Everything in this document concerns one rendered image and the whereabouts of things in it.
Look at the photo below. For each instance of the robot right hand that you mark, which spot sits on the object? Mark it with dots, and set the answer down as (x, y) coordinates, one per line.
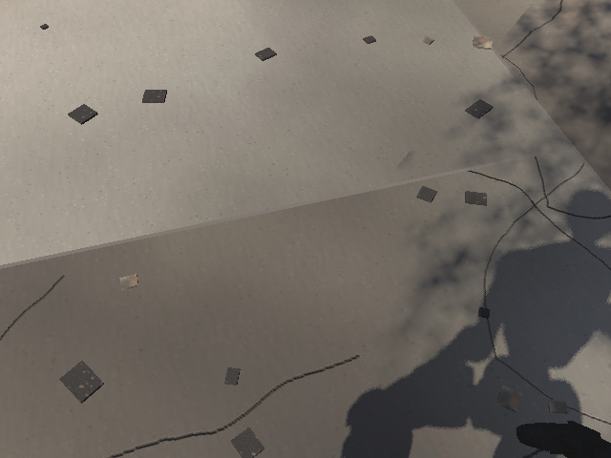
(573, 440)

